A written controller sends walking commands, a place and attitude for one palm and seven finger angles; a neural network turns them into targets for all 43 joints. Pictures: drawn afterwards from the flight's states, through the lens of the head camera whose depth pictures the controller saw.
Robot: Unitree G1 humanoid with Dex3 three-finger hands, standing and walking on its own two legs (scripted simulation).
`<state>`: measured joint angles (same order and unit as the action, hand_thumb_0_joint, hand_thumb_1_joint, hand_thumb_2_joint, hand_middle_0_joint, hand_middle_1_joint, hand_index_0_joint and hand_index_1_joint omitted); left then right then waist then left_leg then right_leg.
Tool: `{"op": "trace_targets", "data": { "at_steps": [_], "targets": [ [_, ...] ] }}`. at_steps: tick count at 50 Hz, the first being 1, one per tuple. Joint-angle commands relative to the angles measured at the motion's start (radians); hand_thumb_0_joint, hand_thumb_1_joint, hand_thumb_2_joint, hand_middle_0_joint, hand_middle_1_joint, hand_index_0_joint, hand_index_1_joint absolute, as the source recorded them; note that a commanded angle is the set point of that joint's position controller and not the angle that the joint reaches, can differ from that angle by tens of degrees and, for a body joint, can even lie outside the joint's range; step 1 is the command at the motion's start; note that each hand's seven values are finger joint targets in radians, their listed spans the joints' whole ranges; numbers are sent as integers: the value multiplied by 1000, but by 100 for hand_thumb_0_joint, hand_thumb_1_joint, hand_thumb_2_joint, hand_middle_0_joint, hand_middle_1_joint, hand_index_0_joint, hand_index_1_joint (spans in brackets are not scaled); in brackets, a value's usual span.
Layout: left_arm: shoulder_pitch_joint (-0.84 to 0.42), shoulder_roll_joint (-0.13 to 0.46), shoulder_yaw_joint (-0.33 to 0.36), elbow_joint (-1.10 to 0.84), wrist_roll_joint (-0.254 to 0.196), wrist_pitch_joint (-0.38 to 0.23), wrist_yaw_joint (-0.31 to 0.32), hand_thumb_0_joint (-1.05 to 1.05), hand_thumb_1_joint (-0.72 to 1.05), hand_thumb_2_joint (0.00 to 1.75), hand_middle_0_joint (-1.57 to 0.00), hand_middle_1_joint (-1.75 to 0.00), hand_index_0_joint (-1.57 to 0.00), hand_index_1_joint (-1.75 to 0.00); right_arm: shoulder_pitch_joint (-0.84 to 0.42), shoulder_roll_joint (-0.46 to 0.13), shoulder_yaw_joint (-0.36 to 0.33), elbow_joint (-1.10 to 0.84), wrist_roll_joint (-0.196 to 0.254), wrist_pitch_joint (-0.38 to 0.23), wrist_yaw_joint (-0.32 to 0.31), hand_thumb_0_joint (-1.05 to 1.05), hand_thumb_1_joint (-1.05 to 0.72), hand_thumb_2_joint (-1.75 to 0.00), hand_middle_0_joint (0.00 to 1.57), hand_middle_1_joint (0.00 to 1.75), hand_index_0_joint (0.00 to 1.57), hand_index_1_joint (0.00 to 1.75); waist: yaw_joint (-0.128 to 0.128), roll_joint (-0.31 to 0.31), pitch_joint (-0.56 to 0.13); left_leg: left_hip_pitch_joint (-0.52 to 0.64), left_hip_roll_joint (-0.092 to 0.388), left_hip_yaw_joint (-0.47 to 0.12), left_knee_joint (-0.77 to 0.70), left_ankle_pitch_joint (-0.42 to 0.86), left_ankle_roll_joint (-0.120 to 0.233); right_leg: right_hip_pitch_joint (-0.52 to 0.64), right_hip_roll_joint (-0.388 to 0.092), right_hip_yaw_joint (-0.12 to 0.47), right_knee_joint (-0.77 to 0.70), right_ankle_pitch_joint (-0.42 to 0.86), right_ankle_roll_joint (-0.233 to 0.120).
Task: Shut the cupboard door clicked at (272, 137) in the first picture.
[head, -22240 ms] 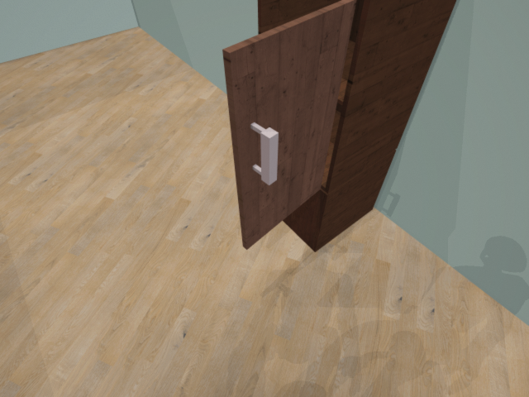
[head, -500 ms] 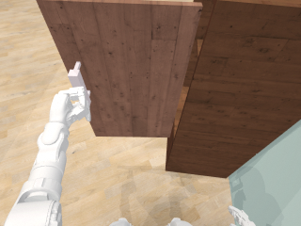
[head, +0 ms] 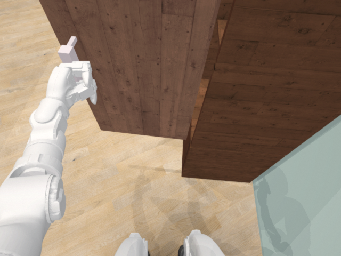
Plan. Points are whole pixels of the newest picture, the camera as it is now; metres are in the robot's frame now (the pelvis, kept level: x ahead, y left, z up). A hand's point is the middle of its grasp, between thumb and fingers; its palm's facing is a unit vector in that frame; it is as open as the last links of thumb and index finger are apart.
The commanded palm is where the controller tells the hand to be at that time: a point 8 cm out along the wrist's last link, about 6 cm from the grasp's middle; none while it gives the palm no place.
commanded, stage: push the door shut along its arc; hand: left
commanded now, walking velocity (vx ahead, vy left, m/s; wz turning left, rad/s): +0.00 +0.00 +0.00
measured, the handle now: (78, 66) +0.55 +0.21 +0.09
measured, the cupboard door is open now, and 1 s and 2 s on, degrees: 88 74 63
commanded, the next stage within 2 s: pull the fist back off the door in 1.20 s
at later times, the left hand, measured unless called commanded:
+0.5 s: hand (105, 67) +0.54 +0.14 +0.10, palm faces -0.28 -0.96 -0.03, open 3.1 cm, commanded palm +0.54 +0.17 +0.09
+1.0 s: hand (119, 55) +0.57 +0.11 +0.10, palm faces -0.39 -0.92 -0.02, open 2.8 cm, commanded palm +0.60 +0.13 +0.09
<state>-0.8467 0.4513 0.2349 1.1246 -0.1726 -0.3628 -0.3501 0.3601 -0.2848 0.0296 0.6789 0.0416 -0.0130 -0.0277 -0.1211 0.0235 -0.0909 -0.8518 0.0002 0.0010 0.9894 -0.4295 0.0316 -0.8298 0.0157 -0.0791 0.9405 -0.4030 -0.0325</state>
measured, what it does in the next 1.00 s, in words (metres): stands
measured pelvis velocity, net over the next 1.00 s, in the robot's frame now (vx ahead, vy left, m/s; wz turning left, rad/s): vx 0.01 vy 0.01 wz -0.05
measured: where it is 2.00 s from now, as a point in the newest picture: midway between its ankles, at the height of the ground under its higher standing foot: outside the picture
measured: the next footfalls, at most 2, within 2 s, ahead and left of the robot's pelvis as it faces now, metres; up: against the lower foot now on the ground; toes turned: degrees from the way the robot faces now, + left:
none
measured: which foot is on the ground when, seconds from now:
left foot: down 0.00-1.00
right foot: down 0.00-1.00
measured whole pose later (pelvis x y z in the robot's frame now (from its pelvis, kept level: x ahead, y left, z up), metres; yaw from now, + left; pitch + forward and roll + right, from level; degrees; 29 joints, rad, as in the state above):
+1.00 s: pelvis +0.01 +0.01 -0.03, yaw -3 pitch +26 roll -4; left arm -1.30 0.64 0.25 1.35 -0.05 -0.22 -0.49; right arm 0.41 -0.28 0.06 0.67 0.00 -0.01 -0.03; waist -0.26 0.04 -0.09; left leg -1.09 0.03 0.00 1.13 -0.49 0.04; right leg -1.06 0.05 -0.08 1.04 -0.43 -0.02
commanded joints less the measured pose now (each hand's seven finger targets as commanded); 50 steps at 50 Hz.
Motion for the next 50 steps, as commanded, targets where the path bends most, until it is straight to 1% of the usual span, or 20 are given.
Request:
{"op": "trace_targets", "data": {
  "at_steps": [1,3,6,9,12,14,16,18,20,23,26,30,32,34,36,37,41,44,47,50],
  "targets": [
    [-643,145,-18,-198,9,-46,-26,0,90,90,-130,-150,-130,-150,116,-170,-59,-64,-1,-33,-15,0,-90,-90,20,30,20,30,-106,75,-389,313,17,-91,-114,170,8,30,8,72,-123,130,2],
    [-673,136,-26,-196,11,-48,-32,0,90,90,-130,-150,-130,-150,123,-170,-59,-64,-3,-40,-13,0,-90,-90,20,30,20,30,-108,108,-414,328,15,-93,-103,177,8,10,9,72,-114,128,-1],
    [-698,207,16,-154,17,-36,-46,0,90,90,-130,-150,-130,-150,141,-179,-55,-55,-5,-40,-13,0,-90,-90,20,30,20,30,-117,83,-433,292,18,-90,-85,179,11,22,11,78,-111,131,1],
    [-743,184,-12,-133,23,-27,-62,0,90,90,-130,-150,-130,-150,149,-179,-51,-55,-8,-44,-10,0,-90,-90,20,30,20,30,-125,129,-448,299,17,-94,-69,190,11,-12,14,76,-98,130,-1],
    [-755,253,37,-134,29,-19,-74,0,90,90,-130,-150,-130,-150,168,-186,-54,-54,-12,-42,-8,0,-90,-90,20,30,20,30,-120,136,-498,304,21,-92,-49,234,11,1,18,79,-90,161,-2],
    [-758,260,44,-135,27,-15,-89,0,90,90,-130,-150,-130,-150,177,-186,-54,-59,-14,-40,-8,0,-90,-90,20,30,20,30,-114,149,-538,328,21,-96,-42,290,9,10,22,73,-74,201,-4],
    [-759,259,41,-107,28,2,-97,0,90,90,-130,-150,-130,-150,181,-186,-53,-58,-14,-33,-6,0,-90,-90,20,30,20,30,-123,142,-503,308,24,-93,-36,280,10,-8,24,70,-76,195,-3],
    [-758,317,94,-73,25,18,-95,0,90,90,-130,-150,-130,-150,192,-190,-48,-64,-14,-29,-8,0,-90,-90,20,30,20,30,-117,120,-484,271,21,-89,-31,281,13,8,29,68,-72,198,-4],
    [-779,320,80,-66,42,23,-93,0,90,90,-130,-150,-130,-150,196,-190,-49,-65,-14,-24,-8,0,-90,-90,20,30,20,30,-129,111,-472,246,24,-84,-26,265,15,4,28,73,-74,196,2],
    [-810,263,37,-117,45,8,-98,0,90,90,-130,-150,-130,-150,207,-185,-55,-68,-20,-26,-4,0,-90,-90,20,30,20,30,-129,189,-521,345,26,-100,-20,346,7,-53,32,61,-59,220,-5],
    [-825,255,28,-102,46,19,-103,0,90,90,-130,-150,-130,-150,217,-190,-57,-56,-26,-18,-3,0,-90,-90,20,30,20,30,-144,174,-520,364,33,-108,-14,347,5,-80,35,54,-62,211,-1],
    [-852,343,93,-37,50,47,-108,0,90,90,-130,-150,-130,-150,227,-198,-51,-59,-26,-13,-12,0,-90,-90,20,30,20,30,-150,122,-510,282,29,-96,-4,325,13,-35,37,59,-57,224,0],
    [-847,346,96,-12,60,55,-103,0,90,90,-130,-150,-130,-150,229,-195,-47,-66,-29,-13,-9,0,-90,-90,20,30,20,30,-141,134,-496,259,26,-93,-1,322,12,-35,37,59,-52,221,-1],
    [-853,361,103,-20,75,45,-96,0,90,90,-130,-150,-130,-150,235,-193,-46,-65,-33,-12,-8,0,-90,-90,20,30,20,30,-138,177,-526,295,28,-98,13,367,7,-62,38,55,-36,240,-3],
    [-870,379,106,-15,91,45,-90,0,90,90,-130,-150,-130,-150,245,-193,-46,-65,-37,-7,-9,0,-90,-90,20,30,20,30,-151,152,-523,269,32,-95,25,371,8,-60,39,55,-28,252,1],
    [-854,394,117,3,99,49,-89,0,90,90,-130,-150,-130,-150,250,-194,-46,-70,-38,-4,-8,0,-90,-90,20,30,20,30,-144,152,-527,255,30,-91,28,376,8,-47,40,57,-25,262,0],
    [-910,326,60,-19,100,57,-107,0,90,90,-130,-150,-130,-150,258,-195,-56,-64,-40,0,-9,0,-90,-90,20,30,20,30,-172,152,-555,295,34,-101,43,394,9,-91,43,52,-21,267,3],
    [-953,331,58,1,93,73,-121,0,90,90,-130,-150,-130,-150,267,-199,-54,-50,-40,1,-15,0,-90,-90,20,30,20,30,-189,144,-545,289,35,-102,49,385,13,-102,44,49,-25,262,4],
    [-1015,312,27,19,94,94,-133,0,90,90,-130,-150,-130,-150,263,-198,-50,-33,-41,-4,-20,0,-90,-90,20,30,20,30,-211,162,-520,266,35,-100,60,345,17,-132,45,46,-27,232,4],
    [-1057,299,14,10,88,98,-139,0,90,90,-130,-150,-130,-150,265,-200,-48,-17,-45,-15,-23,0,-90,-90,20,30,20,30,-217,216,-535,319,39,-112,68,373,13,-182,45,37,-22,220,-2]
  ]
}}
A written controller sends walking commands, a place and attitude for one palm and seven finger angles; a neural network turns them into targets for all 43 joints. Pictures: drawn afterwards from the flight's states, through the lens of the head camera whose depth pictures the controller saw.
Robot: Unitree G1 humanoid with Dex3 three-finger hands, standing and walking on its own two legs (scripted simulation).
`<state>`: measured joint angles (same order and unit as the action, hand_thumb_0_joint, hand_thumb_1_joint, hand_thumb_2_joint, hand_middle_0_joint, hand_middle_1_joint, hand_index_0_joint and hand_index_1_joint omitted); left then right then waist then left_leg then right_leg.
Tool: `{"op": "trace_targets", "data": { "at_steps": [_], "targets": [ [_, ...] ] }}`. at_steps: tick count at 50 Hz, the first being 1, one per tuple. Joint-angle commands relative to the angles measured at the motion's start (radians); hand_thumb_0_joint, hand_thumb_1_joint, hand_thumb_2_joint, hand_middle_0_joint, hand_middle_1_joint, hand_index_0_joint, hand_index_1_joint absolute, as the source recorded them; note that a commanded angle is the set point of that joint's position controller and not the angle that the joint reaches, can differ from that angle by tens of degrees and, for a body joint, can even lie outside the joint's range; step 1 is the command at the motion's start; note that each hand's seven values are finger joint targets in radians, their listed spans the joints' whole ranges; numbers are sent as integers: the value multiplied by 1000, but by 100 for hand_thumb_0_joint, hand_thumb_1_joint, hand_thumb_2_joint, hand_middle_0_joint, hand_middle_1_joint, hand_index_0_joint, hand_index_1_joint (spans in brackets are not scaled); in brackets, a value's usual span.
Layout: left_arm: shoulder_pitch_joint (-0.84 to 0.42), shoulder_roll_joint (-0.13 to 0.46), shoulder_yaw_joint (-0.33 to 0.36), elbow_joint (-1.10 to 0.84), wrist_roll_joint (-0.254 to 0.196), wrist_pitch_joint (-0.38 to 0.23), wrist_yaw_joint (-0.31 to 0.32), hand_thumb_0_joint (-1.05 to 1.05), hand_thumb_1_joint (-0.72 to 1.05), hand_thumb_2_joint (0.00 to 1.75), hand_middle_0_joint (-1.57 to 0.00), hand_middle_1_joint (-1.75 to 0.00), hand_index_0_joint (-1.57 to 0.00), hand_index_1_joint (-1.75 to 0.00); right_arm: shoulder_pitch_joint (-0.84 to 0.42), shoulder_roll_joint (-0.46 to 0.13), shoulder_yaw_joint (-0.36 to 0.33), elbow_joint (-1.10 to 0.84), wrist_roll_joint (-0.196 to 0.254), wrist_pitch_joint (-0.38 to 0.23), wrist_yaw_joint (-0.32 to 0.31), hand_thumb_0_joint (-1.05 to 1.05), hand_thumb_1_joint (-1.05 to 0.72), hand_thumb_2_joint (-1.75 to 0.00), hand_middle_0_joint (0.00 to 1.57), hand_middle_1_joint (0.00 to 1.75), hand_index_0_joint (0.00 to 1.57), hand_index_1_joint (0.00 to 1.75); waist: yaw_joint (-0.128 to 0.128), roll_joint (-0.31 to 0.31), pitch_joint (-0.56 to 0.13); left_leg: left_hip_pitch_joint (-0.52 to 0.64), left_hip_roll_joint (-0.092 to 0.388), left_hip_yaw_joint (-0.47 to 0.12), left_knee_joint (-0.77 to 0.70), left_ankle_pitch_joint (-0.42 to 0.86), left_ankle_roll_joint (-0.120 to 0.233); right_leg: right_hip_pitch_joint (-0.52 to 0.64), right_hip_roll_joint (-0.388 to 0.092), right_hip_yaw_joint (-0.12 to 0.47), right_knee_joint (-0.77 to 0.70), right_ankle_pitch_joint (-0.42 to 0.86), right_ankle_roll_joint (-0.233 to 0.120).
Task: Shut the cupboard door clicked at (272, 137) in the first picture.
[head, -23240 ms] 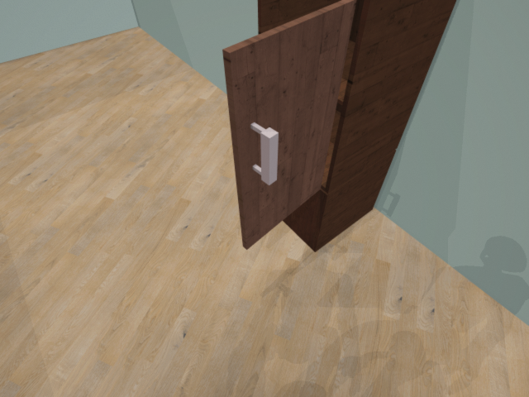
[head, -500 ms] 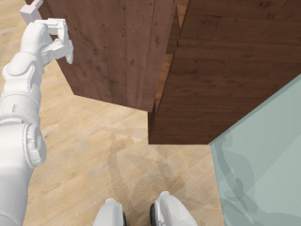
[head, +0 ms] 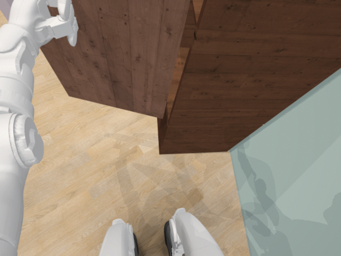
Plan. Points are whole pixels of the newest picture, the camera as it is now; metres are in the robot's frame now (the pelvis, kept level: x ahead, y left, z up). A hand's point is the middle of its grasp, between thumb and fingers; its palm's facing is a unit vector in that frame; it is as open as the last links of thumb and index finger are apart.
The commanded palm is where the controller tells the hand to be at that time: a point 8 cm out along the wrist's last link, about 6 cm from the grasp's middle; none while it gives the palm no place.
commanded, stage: push the door shut along its arc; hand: left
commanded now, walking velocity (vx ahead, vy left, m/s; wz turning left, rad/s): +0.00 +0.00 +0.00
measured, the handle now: (23, 12) +0.62 +0.21 +0.11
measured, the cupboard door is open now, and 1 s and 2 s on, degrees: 74 63 63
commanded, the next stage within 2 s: pull the fist back off the door in 0.20 s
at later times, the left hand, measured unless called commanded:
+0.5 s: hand (83, 11) +0.60 +0.10 +0.12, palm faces +0.08 -0.99 +0.07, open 2.8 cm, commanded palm +0.59 +0.11 +0.12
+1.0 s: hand (88, 39) +0.54 +0.09 +0.11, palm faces +0.06 -1.00 -0.04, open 3.1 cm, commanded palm +0.50 +0.13 +0.12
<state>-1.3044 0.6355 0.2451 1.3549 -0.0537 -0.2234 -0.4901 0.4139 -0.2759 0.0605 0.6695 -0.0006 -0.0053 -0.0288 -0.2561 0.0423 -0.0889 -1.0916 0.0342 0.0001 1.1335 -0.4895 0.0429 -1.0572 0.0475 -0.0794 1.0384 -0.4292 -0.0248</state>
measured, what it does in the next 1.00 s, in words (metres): stands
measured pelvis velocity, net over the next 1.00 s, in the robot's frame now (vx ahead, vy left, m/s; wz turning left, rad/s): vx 0.02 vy -0.02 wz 0.00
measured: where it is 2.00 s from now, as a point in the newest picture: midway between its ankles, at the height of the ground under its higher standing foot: outside the picture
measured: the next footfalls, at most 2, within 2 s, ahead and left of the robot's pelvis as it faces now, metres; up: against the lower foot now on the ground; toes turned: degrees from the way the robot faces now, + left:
none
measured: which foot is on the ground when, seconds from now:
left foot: down 0.00-1.00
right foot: down 0.00-1.00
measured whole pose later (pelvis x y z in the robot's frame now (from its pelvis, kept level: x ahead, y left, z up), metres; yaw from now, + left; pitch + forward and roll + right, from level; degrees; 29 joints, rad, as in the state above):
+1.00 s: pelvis +0.02 -0.02 +0.03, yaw +0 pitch +21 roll -2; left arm -0.95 0.32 0.29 1.16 -0.02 -0.37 0.04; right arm 0.50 -0.27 -0.01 0.64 -0.04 0.04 0.09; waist -0.19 0.05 -0.13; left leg -0.87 0.04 0.02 0.96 -0.45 0.02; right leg -0.87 0.06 -0.05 0.90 -0.41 -0.04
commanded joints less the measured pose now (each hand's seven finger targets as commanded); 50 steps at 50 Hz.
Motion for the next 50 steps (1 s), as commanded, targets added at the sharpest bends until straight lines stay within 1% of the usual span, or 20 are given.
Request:
{"op": "trace_targets", "data": {
  "at_steps": [1,5,9,15,16,17,20,22,24,26,28,29,33,35,39,43,46,47,49,50],
  "targets": [
    [-621,110,-2,-231,-33,-41,0,0,90,90,-130,-150,-130,-150,212,-209,-79,-3,-5,-26,-22,0,-90,-90,20,30,20,30,-83,208,-547,565,6,-116,-73,436,1,37,14,34,-112,242,-11],
    [-658,42,-45,-218,-41,-27,-3,0,90,90,-130,-150,-130,-150,200,-209,-78,21,-10,-41,-23,0,-90,-90,20,30,20,30,-102,236,-540,594,10,-127,-60,434,-1,-30,16,21,-103,219,-13],
    [-698,60,-42,-209,-36,-20,2,0,90,90,-130,-150,-130,-150,201,-213,-74,32,-9,-55,-28,0,-90,-90,20,30,20,30,-115,217,-543,562,8,-124,-50,404,4,-34,16,18,-95,203,-12],
    [-729,-12,-91,-189,-29,-4,10,0,90,90,-130,-150,-130,-150,187,-215,-71,53,-13,-74,-29,0,-90,-90,20,30,20,30,-131,253,-530,573,9,-134,-41,372,2,-110,17,3,-78,165,-15],
    [-762,68,132,-191,-79,18,219,0,90,90,-130,-150,-130,-150,259,-187,-56,8,-30,-77,-16,0,-90,-90,20,30,20,30,-105,248,-513,456,26,-155,-65,301,-8,-66,5,26,-91,155,-9],
    [-720,-2,86,-149,-48,35,330,0,90,90,-130,-150,-130,-150,254,-179,-52,2,-37,-77,5,0,-90,-90,20,30,20,30,-111,246,-497,421,23,-158,-79,255,-13,-63,3,27,-85,136,-4],
    [-718,-44,113,-178,3,18,530,0,90,90,-130,-150,-130,-150,283,-180,-70,-11,-73,-67,44,0,-90,-90,20,30,20,30,-120,181,-524,423,23,-183,-88,255,-17,-57,-6,20,-73,145,11],
    [-738,-31,118,-254,89,-44,657,0,90,90,-130,-150,-130,-150,297,-173,-75,-21,-104,-65,78,0,-90,-90,20,30,20,30,-102,242,-607,459,16,-175,-60,321,-25,-60,-9,24,-54,170,12],
    [-732,-30,61,-267,188,-103,699,0,90,90,-130,-150,-130,-150,318,-172,-83,-15,-117,-55,108,0,-90,-90,20,30,20,30,-106,280,-656,520,18,-176,-44,397,-34,-73,-7,24,-43,191,10],
    [-685,-1,50,-258,231,-126,690,0,90,90,-130,-150,-130,-150,328,-179,-91,-17,-113,-36,124,0,-90,-90,20,30,20,30,-95,269,-661,526,14,-159,-56,416,-36,-20,-4,27,-61,206,4],
    [-634,31,66,-250,219,-122,645,0,90,90,-130,-150,-130,-150,336,-186,-95,-27,-99,-20,124,0,-90,-90,20,30,20,30,-80,240,-690,523,9,-149,-81,425,-29,73,3,33,-81,238,-1],
    [-619,-1,38,-255,201,-111,616,0,90,90,-130,-150,-130,-150,327,-181,-96,-35,-87,-12,123,0,-90,-90,20,30,20,30,-80,245,-689,526,6,-138,-96,418,-28,103,3,35,-98,252,0],
    [-466,40,133,-244,92,-68,547,0,90,90,-130,-150,-130,-150,323,-180,-92,-60,-60,7,105,0,-90,-90,20,30,20,30,-27,130,-655,449,-9,-94,-155,368,-13,296,12,52,-159,299,4],
    [-431,29,152,-288,50,-86,541,0,90,90,-130,-150,-130,-150,313,-169,-91,-70,-55,10,99,0,-90,-90,20,30,20,30,-14,94,-617,413,-13,-71,-178,347,-9,355,11,64,-183,316,9],
    [-295,-12,151,-369,46,-193,565,0,90,90,-130,-150,-130,-150,298,-150,-99,-70,-59,-2,103,0,-90,-90,20,30,20,30,27,64,-546,408,-19,-40,-199,360,-9,407,10,75,-196,366,10],
    [-109,-129,68,-320,64,-225,561,0,90,90,-130,-150,-130,-150,288,-144,-115,-64,-51,6,114,0,-90,-90,20,30,20,30,38,27,-447,402,-28,-15,-221,361,-8,427,6,77,-218,403,8],
    [-28,-140,65,-333,42,-197,537,0,90,90,-130,-150,-130,-150,268,-149,-125,-77,-36,27,110,0,-90,-90,20,30,20,30,58,-7,-436,396,-35,-1,-246,355,-8,487,0,87,-235,433,9],
    [-42,-179,38,-364,27,-194,529,0,90,90,-130,-150,-130,-150,257,-145,-128,-82,-33,29,108,0,-90,-90,20,30,20,30,51,-11,-443,416,-38,4,-251,357,-7,496,-2,88,-245,442,12],
    [-48,-202,26,-451,3,-216,522,0,90,90,-130,-150,-130,-150,232,-138,-132,-88,-27,29,101,0,-90,-90,20,30,20,30,72,51,-483,507,-36,-2,-252,410,-14,481,-2,79,-235,467,7],
    [-94,-236,-3,-526,-14,-237,521,0,90,90,-130,-150,-130,-150,214,-135,-134,-89,-26,26,99,0,-90,-90,20,30,20,30,64,74,-502,552,-33,-5,-247,437,-15,465,-2,77,-232,481,9]
  ]
}}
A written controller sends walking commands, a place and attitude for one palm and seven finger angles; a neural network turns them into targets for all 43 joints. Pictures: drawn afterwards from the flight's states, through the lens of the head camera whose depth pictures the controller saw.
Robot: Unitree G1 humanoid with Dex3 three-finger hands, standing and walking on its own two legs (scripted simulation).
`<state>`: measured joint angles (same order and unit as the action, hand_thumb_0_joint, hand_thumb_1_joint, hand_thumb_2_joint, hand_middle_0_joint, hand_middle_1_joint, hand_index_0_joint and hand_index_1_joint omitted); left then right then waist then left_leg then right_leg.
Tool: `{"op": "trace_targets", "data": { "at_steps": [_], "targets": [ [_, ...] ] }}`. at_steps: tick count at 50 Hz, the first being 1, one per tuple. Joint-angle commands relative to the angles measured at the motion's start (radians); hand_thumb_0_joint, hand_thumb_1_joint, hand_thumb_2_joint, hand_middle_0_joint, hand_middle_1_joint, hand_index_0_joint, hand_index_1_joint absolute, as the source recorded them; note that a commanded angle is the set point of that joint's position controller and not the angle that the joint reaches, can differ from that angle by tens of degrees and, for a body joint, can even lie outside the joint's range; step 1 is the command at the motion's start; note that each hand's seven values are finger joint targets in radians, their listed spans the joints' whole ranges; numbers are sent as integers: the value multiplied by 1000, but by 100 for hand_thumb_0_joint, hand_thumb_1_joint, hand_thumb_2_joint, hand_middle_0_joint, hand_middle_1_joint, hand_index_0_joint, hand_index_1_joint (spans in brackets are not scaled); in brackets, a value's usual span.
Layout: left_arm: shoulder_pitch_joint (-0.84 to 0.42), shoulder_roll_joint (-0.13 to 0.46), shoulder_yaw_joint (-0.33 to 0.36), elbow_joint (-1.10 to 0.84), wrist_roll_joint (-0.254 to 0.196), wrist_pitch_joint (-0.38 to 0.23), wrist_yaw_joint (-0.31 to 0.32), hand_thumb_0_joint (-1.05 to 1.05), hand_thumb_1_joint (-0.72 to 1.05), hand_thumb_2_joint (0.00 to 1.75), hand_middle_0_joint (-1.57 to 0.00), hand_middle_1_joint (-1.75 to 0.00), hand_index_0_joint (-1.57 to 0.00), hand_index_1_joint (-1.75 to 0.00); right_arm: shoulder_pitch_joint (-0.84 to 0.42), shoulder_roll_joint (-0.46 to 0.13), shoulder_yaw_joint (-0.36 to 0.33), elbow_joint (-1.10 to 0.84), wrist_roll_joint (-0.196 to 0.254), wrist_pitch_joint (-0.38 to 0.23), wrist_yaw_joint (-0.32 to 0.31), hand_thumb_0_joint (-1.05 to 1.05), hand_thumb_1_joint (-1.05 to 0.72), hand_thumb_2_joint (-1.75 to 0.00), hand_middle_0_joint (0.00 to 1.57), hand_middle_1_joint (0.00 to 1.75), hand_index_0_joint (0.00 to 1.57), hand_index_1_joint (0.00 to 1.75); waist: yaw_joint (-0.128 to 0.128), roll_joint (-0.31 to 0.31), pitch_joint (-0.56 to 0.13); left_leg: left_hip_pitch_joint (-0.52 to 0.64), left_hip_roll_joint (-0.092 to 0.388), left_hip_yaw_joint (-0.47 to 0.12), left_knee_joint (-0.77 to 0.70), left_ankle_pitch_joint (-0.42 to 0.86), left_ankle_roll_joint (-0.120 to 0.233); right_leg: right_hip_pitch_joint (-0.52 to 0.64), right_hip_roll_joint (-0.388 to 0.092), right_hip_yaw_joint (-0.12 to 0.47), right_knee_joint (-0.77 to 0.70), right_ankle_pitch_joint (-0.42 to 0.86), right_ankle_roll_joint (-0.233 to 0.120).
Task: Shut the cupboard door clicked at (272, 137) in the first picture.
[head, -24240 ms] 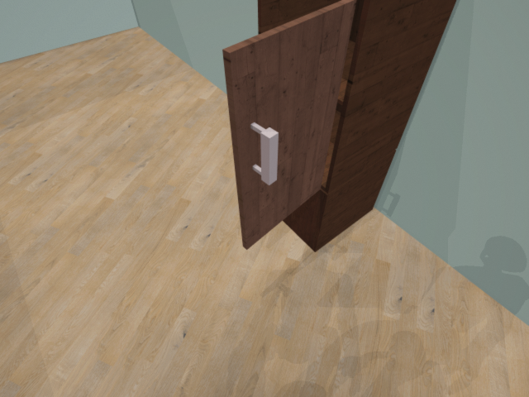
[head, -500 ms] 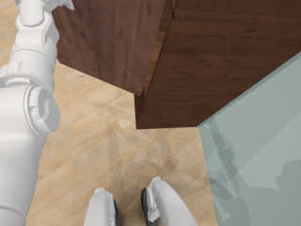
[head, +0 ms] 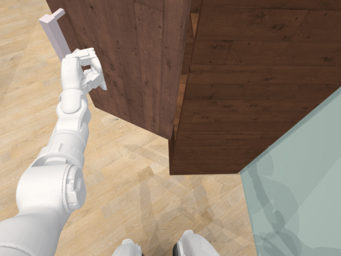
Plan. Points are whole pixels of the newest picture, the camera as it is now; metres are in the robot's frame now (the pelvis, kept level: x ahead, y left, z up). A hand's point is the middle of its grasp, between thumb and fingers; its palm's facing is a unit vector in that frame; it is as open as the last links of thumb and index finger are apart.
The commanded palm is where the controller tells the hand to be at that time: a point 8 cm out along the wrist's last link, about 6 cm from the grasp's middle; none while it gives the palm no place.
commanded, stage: pull the fist back off the door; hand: left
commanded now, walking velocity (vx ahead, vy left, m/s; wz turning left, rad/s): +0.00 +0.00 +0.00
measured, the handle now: (64, 38) +0.65 +0.20 +0.08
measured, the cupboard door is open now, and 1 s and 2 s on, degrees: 63 63 63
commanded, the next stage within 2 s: draw the hand back to the body in 0.18 s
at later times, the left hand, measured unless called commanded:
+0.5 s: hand (91, 86) +0.47 +0.12 +0.11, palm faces +0.08 -1.00 -0.05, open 3.1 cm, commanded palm +0.41 +0.17 +0.11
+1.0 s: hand (24, 148) +0.31 +0.19 +0.16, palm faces +0.13 -0.97 -0.19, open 3.1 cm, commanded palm +0.27 +0.24 +0.17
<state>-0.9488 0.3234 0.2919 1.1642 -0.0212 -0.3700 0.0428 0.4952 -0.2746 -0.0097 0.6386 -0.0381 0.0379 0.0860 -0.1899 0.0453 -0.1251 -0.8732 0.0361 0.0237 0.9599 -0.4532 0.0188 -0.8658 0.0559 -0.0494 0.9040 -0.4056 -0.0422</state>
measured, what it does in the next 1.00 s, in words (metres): rises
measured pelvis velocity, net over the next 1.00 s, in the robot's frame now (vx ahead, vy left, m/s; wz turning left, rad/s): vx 0.00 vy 0.01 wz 0.03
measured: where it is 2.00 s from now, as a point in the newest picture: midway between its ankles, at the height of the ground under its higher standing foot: outside the picture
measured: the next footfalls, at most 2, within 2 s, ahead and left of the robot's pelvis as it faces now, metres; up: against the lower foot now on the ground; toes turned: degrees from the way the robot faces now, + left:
none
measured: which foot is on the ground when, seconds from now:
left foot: down 0.00-1.00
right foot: down 0.00-1.00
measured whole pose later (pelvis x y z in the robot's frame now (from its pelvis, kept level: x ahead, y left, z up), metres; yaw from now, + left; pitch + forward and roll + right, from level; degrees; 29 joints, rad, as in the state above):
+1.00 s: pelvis +0.00 +0.01 +0.05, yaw +2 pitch +0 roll +0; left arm -0.07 0.28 0.08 0.15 -0.10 -0.09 0.00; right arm 0.17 -0.24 0.03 0.56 0.07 0.03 -0.08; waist 0.01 0.03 -0.04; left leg -0.26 -0.01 0.03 0.55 -0.30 0.03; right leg -0.27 0.02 -0.03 0.54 -0.28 -0.02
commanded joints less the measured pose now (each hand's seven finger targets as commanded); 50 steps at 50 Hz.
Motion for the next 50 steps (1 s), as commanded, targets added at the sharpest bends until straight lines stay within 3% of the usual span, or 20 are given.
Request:
{"op": "trace_targets", "data": {
  "at_steps": [1,4,6,7,11,15,18,19,22,24,26,29,31,33,35,40,41,43,46,50],
  "targets": [
    [-445,81,-39,-387,-56,-112,-5,0,90,90,-130,-150,-130,-150,121,-134,-68,-57,11,-21,-18,0,-90,-90,20,30,20,30,11,69,-499,364,-35,-34,-69,416,7,281,-9,45,-92,462,25],
    [-443,55,-72,-446,-59,-158,11,0,90,90,-130,-150,-130,-150,88,-129,-70,-39,16,-32,-27,0,-90,-90,20,30,20,30,7,84,-507,414,-30,-44,-54,458,5,256,-11,43,-73,482,26],
    [-468,30,-106,-401,-38,-165,23,0,90,90,-130,-150,-130,-150,71,-126,-70,-21,16,-32,-31,0,-90,-90,20,30,20,30,-16,36,-445,372,-31,-45,-56,397,8,231,-18,45,-76,441,32],
    [-471,26,-116,-359,-24,-158,27,0,90,90,-130,-150,-130,-150,65,-125,-68,-14,18,-32,-32,0,-90,-90,20,30,20,30,-18,25,-405,345,-34,-43,-60,361,9,221,-19,46,-81,416,33],
    [-463,56,-93,-241,-3,-114,45,0,90,90,-130,-150,-130,-150,42,-131,-61,-8,22,-23,-44,0,-90,-90,20,30,20,30,-17,-1,-374,305,-39,-46,-67,317,9,205,-27,49,-83,376,32],
    [-440,53,-68,-197,-31,-87,38,0,90,90,-130,-150,-130,-150,26,-131,-52,-27,21,-20,-48,0,-90,-90,20,30,20,30,-3,-28,-425,293,-42,-44,-69,356,8,252,-28,49,-71,417,32],
    [-270,152,36,-281,-48,-101,18,0,90,90,-130,-150,-130,-150,14,-134,-51,-77,24,-16,-48,0,-90,-90,20,30,20,30,86,-29,-532,308,-48,-25,-89,417,9,396,-28,63,-65,505,27],
    [-214,142,24,-331,-51,-106,6,0,90,90,-130,-150,-130,-150,5,-126,-47,-99,28,-15,-46,0,-90,-90,20,30,20,30,106,-18,-547,315,-51,-18,-101,436,9,434,-30,64,-69,535,26],
    [-86,162,24,-504,-58,-100,-24,0,90,90,-130,-150,-130,-150,-19,-118,-50,-140,44,-11,-48,0,-90,-90,20,30,20,30,130,-68,-529,306,-51,7,-136,431,19,546,-28,74,-102,597,31],
    [16,127,-8,-588,-83,-74,-49,0,90,90,-130,-150,-130,-150,-46,-113,-47,-161,59,-8,-55,0,-90,-90,20,30,20,30,136,-87,-473,314,-50,16,-169,410,23,577,-28,74,-135,601,36],
    [34,69,-61,-655,-117,-34,-73,0,90,90,-130,-150,-130,-150,-67,-113,-49,-163,74,-12,-64,0,-90,-90,20,30,20,30,113,-103,-385,346,-46,18,-199,364,26,553,-25,66,-182,549,41],
    [50,68,-78,-726,-162,17,-103,0,90,90,-130,-150,-130,-150,-103,-117,-46,-152,90,-25,-90,0,-90,-90,20,30,20,30,101,-114,-282,380,-43,14,-247,272,30,534,-32,71,-256,417,49],
    [65,39,-121,-809,-174,29,-119,0,90,90,-130,-150,-130,-150,-135,-110,-39,-155,95,-42,-102,0,-90,-90,20,30,20,30,105,-59,-268,429,-44,9,-271,253,31,526,-35,68,-279,367,43],
    [102,65,-115,-876,-176,34,-127,0,90,90,-130,-150,-130,-150,-158,-109,-33,-152,97,-58,-112,0,-90,-90,20,30,20,30,120,15,-261,476,-46,4,-287,246,30,520,-36,65,-289,336,35],
    [186,71,-115,-900,-177,44,-136,0,90,90,-130,-150,-130,-150,-191,-102,-23,-155,101,-72,-115,0,-90,-90,20,30,20,30,141,31,-231,493,-43,-7,-314,242,27,521,-37,54,-293,311,27],
    [393,70,-98,-1008,-210,118,-156,0,90,90,-116,-135,-116,-135,-272,-100,-12,-194,113,-99,-119,0,-90,-90,20,30,20,30,187,-21,-194,527,-41,-17,-371,252,24,576,-43,36,-314,303,21],
    [439,131,-139,-1081,-118,137,-95,0,90,90,-113,-132,-113,-132,-326,-71,-19,-205,111,-72,-140,0,-90,-90,20,30,20,30,193,-96,-193,551,-45,-11,-412,258,25,634,-69,89,-380,271,31],
    [528,113,-131,-1133,-113,181,-53,0,90,90,-108,-126,-108,-126,-353,-68,-12,-216,109,-56,-161,0,-90,-90,20,30,20,30,194,-130,-128,554,-41,-12,-442,260,28,655,-77,88,-418,262,40],
    [581,122,-122,-1209,-92,222,-23,0,90,90,-100,-117,-100,-117,-388,-61,3,-208,108,-44,-176,0,-90,-90,20,30,20,30,194,-59,-51,626,-32,-19,-491,285,28,655,-69,68,-451,280,30],
    [614,112,-135,-1344,-73,255,2,0,90,90,-89,-105,-89,-105,-405,-54,18,-208,98,-53,-182,0,-90,-90,20,30,20,30,191,26,-35,724,-25,-41,-549,316,19,689,-62,48,-487,288,19]
  ]
}}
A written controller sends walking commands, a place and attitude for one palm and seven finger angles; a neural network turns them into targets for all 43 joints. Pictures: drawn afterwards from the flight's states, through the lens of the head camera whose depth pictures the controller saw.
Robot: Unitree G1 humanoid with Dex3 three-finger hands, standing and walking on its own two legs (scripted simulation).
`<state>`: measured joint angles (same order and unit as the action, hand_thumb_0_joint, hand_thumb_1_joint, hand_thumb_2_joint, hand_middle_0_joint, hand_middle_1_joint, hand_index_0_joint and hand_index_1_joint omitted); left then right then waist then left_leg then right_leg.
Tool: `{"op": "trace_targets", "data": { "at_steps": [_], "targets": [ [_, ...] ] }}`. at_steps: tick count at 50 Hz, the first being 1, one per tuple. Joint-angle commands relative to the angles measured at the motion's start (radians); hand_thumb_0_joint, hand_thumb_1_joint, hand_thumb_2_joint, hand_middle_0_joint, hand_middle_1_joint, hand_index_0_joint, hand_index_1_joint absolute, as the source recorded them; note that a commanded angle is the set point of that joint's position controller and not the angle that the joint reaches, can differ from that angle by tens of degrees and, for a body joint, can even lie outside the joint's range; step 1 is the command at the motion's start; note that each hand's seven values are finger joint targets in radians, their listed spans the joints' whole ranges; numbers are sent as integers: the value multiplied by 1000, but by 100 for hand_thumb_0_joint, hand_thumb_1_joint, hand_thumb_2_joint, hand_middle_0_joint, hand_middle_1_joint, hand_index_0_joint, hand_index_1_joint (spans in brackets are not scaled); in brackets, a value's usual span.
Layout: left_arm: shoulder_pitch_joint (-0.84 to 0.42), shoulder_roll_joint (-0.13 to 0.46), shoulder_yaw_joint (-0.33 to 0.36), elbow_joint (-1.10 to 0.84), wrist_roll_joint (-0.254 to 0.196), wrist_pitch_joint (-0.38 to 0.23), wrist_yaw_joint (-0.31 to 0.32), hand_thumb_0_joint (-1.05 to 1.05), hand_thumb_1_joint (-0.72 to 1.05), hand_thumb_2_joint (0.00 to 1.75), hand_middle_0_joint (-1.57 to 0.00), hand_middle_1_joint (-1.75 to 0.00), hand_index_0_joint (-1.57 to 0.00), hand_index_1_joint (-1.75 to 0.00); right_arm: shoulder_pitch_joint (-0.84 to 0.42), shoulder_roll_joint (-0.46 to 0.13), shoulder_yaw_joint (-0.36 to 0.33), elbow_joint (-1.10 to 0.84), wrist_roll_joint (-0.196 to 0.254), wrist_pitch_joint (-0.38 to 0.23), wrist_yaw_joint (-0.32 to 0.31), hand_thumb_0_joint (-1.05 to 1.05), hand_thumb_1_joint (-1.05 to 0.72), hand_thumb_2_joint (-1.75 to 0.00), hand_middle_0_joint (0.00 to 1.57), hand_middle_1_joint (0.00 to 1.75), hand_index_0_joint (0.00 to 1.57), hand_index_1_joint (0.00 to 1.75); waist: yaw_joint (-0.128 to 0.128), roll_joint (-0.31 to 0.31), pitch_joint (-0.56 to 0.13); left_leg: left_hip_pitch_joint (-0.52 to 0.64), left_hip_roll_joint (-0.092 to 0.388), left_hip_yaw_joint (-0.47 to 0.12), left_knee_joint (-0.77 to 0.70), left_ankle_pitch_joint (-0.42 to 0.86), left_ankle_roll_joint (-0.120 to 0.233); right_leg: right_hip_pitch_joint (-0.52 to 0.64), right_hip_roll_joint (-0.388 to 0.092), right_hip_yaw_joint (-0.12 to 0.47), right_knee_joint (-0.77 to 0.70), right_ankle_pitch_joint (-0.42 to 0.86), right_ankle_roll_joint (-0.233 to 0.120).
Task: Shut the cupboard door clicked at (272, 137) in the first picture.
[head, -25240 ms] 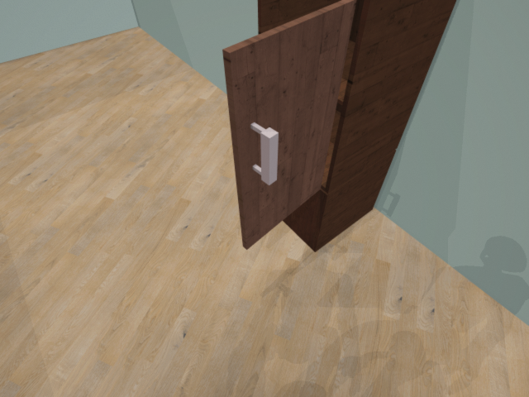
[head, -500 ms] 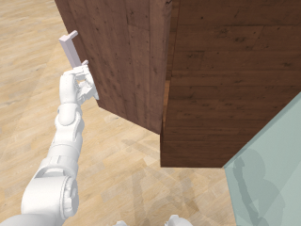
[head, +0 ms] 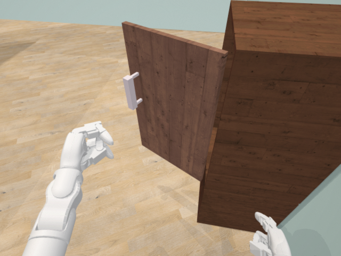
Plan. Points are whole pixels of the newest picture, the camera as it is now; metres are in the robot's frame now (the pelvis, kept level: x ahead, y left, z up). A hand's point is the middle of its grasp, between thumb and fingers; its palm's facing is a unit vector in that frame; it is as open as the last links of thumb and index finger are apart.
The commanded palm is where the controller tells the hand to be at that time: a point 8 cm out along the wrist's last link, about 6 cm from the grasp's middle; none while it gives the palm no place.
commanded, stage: draw the hand back to the body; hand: left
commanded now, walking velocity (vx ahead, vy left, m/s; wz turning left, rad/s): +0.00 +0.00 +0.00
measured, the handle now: (134, 90) +0.66 +0.18 +0.03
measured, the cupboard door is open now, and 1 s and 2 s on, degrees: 63 63 63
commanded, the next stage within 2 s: step back with the hand held close in 0.88 s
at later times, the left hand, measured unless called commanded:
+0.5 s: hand (20, 180) +0.20 +0.28 +0.17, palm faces +0.43 -0.80 -0.41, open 6.1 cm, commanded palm +0.15 +0.31 +0.18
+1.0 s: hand (22, 183) +0.19 +0.26 +0.17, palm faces +0.46 -0.79 -0.40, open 7.4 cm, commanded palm +0.14 +0.30 +0.18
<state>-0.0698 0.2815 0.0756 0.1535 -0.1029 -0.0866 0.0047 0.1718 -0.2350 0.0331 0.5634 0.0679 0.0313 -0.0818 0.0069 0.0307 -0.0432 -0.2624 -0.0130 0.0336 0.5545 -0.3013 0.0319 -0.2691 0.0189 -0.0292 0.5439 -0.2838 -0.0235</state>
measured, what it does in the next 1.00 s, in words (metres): stands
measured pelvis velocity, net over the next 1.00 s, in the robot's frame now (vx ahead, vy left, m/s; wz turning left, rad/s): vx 0.01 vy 0.00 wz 0.01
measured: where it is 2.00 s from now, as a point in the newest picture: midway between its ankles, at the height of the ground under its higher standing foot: outside the picture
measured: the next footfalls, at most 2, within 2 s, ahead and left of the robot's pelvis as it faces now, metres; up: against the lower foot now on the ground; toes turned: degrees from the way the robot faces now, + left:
none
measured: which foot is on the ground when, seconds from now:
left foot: down 0.00-1.00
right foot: down 0.00-1.00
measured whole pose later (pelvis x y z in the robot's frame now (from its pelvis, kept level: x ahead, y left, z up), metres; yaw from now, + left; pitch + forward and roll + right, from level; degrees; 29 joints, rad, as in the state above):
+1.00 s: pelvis +0.01 +0.00 +0.01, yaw +1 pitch -5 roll +0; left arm 0.45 0.36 0.34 -0.38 -0.08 -0.05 0.10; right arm 0.20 -0.23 0.03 0.64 0.02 -0.09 -0.08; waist 0.06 0.07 0.01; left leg -0.08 -0.01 0.02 0.41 -0.25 0.02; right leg -0.08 0.03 -0.04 0.39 -0.23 -0.03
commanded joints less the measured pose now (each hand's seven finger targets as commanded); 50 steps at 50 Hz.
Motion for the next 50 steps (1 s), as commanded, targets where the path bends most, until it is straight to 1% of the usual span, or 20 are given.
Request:
{"op": "trace_targets", "data": {
  "at_steps": [1,2,4,6,9,13,14,18,20,25,26,29,33,36,38,42,43,44,49,50],
  "targets": [
    [-240,160,87,-372,13,-22,47,0,90,90,-86,-102,-86,-102,-84,-94,-21,-134,-11,-51,-14,0,-90,-90,20,30,20,30,-3,69,-129,141,26,-56,-153,186,3,104,-22,22,-132,180,-2],
    [-214,156,86,-409,14,-14,52,0,90,90,-83,-99,-83,-99,-88,-91,-18,-133,-15,-58,-12,0,-90,-90,20,30,20,30,-2,90,-122,160,28,-58,-160,208,1,114,-22,19,-139,198,-4],
    [-123,167,104,-462,13,0,60,0,90,90,-78,-93,-78,-93,-91,-91,-14,-134,-22,-66,-9,0,-90,-90,20,30,20,30,6,56,-134,181,31,-62,-176,246,2,149,-22,16,-154,225,-3],
    [-49,165,114,-527,14,10,65,0,90,90,-72,-87,-72,-87,-97,-90,-14,-138,-28,-74,-4,0,-90,-90,20,30,20,30,12,57,-136,199,34,-63,-184,299,-1,175,-21,12,-159,264,-3],
    [61,176,147,-562,16,25,70,0,90,90,-64,-78,-64,-78,-104,-90,-13,-134,-34,-76,1,0,-90,-90,20,30,20,30,17,7,-92,190,37,-65,-203,314,-4,190,-20,7,-175,268,-1],
    [177,226,228,-616,19,35,80,0,90,90,-53,-66,-53,-66,-112,-97,-18,-123,-44,-83,6,0,-90,-90,20,30,20,30,30,13,-54,176,38,-65,-209,323,-8,203,-20,8,-192,268,-1],
    [208,217,237,-642,15,34,79,0,90,90,-50,-63,-50,-63,-114,-89,-17,-129,-43,-84,7,0,-90,-90,20,30,20,30,34,18,-68,180,35,-61,-207,340,-7,218,-25,6,-186,282,0],
    [317,277,324,-721,18,29,91,0,90,90,-39,-51,-39,-51,-118,-92,-26,-123,-47,-101,12,0,-90,-90,20,30,20,30,47,29,-89,179,37,-60,-195,377,-13,239,-24,6,-185,304,2],
    [364,283,350,-762,14,22,97,0,90,90,-34,-45,-34,-45,-117,-85,-26,-124,-46,-110,13,0,-90,-90,20,30,20,30,53,55,-93,180,36,-60,-193,392,-15,245,-27,6,-179,311,2],
    [470,306,418,-798,13,9,109,0,90,90,-20,-30,-20,-30,-118,-86,-34,-118,-40,-138,11,0,-90,-90,20,30,20,30,59,63,-33,149,39,-61,-208,318,-21,216,-20,2,-188,240,1],
    [462,267,380,-768,18,10,108,0,90,90,-20,-30,-20,-30,-117,-87,-32,-109,-41,-142,9,0,-90,-90,20,30,20,30,50,55,10,138,37,-60,-212,295,-19,190,-20,0,-191,223,1],
    [426,232,341,-730,23,11,111,0,90,90,-20,-30,-20,-30,-104,-102,-41,-95,-43,-154,7,0,-90,-90,20,30,20,30,35,38,58,134,38,-59,-222,231,-12,149,-24,3,-206,166,4],
    [384,253,348,-727,31,2,118,0,90,90,-20,-30,-20,-30,-105,-109,-46,-86,-45,-165,-1,0,-90,-90,20,30,20,30,39,8,39,139,33,-62,-227,185,-4,152,-23,5,-211,130,6],
    [398,271,371,-754,28,-12,123,0,90,90,-20,-30,-20,-30,-111,-98,-44,-91,-46,-173,-4,0,-90,-90,20,30,20,30,52,11,-19,151,27,-55,-221,188,0,187,-28,10,-203,134,6],
    [411,303,402,-766,26,-16,124,0,90,90,-20,-30,-20,-30,-114,-97,-43,-87,-49,-179,-7,0,-90,-90,20,30,20,30,61,24,-36,147,24,-51,-214,206,1,205,-28,16,-209,156,4],
    [404,282,389,-774,26,-21,122,0,90,90,-20,-30,-20,-30,-124,-85,-36,-86,-47,-185,-5,0,-90,-90,20,30,20,30,56,90,24,136,22,-44,-218,188,-6,180,-28,21,-220,138,1],
    [412,293,403,-764,27,-21,122,0,90,90,-20,-30,-20,-30,-121,-89,-37,-81,-48,-188,-5,0,-90,-90,20,30,20,30,59,96,24,133,23,-46,-219,192,-7,183,-27,22,-227,143,0],
    [422,271,387,-754,23,-19,119,0,90,90,-20,-30,-20,-30,-120,-83,-35,-84,-47,-186,-4,0,-90,-90,20,30,20,30,57,93,39,133,23,-44,-220,197,-6,180,-28,22,-224,145,0],
    [459,252,381,-699,14,-16,109,0,90,90,-20,-30,-20,-30,-116,-87,-42,-88,-46,-178,-2,0,-90,-90,20,30,20,30,56,-6,44,135,27,-34,-218,199,2,172,-29,26,-234,142,10],
    [457,256,384,-706,15,-18,108,0,90,90,-20,-30,-20,-30,-116,-89,-46,-89,-45,-174,-2,0,-90,-90,20,30,20,30,55,-1,31,142,26,-30,-214,201,4,173,-30,28,-234,142,10]
  ]
}}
